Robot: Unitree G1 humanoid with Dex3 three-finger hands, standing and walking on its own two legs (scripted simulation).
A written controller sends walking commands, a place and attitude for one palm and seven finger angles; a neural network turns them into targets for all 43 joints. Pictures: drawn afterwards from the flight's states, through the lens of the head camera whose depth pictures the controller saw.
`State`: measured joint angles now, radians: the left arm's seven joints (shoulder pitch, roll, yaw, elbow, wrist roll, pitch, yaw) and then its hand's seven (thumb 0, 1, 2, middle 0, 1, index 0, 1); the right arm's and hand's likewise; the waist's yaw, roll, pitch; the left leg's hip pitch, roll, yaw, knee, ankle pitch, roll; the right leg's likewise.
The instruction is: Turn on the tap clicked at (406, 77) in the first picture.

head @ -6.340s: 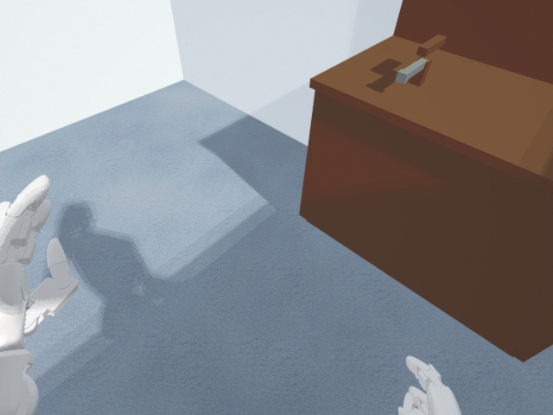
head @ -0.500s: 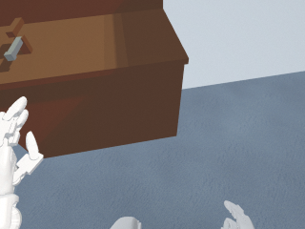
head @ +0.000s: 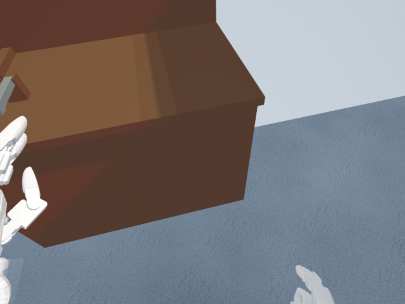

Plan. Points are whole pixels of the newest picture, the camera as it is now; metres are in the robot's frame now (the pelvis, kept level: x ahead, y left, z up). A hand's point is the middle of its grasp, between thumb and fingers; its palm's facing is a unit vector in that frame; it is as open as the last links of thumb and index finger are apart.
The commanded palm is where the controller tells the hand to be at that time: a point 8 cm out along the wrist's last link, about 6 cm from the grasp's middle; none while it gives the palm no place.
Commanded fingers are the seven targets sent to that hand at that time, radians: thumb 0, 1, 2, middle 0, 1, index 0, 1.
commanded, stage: take the last steps up to it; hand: left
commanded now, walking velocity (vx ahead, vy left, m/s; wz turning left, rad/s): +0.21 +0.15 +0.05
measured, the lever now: out of the picture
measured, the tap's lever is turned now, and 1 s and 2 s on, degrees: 0 0 0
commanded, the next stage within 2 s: come to a stop and stand still in 0.42 s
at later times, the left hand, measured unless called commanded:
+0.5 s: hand out of the picture +0.30 +0.33 +0.21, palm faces +0.41 -0.80 -0.44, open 7.4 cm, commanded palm +0.24 +0.37 +0.19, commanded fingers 0.00 0.90 0.90 -0.20 -0.30 -0.20 -0.30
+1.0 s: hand out of the picture +0.30 +0.35 +0.19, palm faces +0.35 -0.84 -0.42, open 7.4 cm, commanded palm +0.25 +0.39 +0.19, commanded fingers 0.00 0.90 0.90 -0.20 -0.30 -0.20 -0.30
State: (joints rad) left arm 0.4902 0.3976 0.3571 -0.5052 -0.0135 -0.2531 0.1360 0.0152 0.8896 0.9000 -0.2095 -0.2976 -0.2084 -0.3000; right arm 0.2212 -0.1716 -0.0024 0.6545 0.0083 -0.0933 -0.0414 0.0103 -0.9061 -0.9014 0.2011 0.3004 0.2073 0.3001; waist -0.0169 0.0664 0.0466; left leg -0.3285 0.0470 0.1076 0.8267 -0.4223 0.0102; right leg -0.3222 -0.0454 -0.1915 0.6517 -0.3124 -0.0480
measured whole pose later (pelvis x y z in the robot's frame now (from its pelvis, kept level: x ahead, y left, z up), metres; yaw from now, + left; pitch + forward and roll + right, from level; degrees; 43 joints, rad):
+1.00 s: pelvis +0.08 +0.12 +0.01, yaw -1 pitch -2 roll +0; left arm 0.51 0.40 0.35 -0.56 -0.02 -0.20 0.16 0.02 0.89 0.90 -0.21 -0.30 -0.21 -0.30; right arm 0.20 -0.21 0.00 0.56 -0.01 -0.05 -0.07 0.01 -0.91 -0.90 0.20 0.30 0.20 0.30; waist -0.01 -0.04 0.05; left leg -0.25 0.03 0.09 0.53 -0.25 0.01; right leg -0.26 -0.03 -0.10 0.57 -0.31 0.00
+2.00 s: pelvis +0.09 +0.15 +0.02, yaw -4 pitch +0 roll -1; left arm 0.42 0.40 0.36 -0.45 -0.03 -0.18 0.11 0.02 0.88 0.90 -0.22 -0.30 -0.21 -0.30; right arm 0.25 -0.21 0.03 0.55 -0.02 -0.14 -0.05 0.01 -0.91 -0.90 0.20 0.30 0.21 0.30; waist -0.01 -0.06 0.07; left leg -0.23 -0.01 0.06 0.48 -0.24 0.05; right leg -0.22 -0.01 -0.03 0.40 -0.18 0.02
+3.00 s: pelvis +0.16 +0.31 +0.01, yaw -6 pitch -1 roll -1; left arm 0.51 0.39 0.39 -0.50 -0.03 -0.25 0.14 0.01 0.89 0.90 -0.21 -0.30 -0.21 -0.30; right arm 0.22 -0.23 -0.01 0.63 0.00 -0.06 -0.01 0.01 -0.91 -0.90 0.20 0.30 0.21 0.30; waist -0.02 0.00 0.06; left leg -0.43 0.06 0.01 0.88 -0.37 0.01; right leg -0.23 -0.08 -0.08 0.55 -0.29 0.04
